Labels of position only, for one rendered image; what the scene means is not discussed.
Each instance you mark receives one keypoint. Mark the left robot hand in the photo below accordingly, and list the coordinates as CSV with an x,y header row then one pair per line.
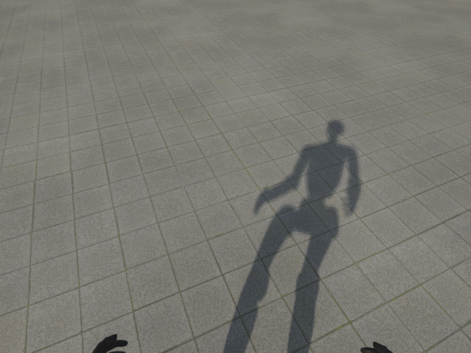
x,y
110,343

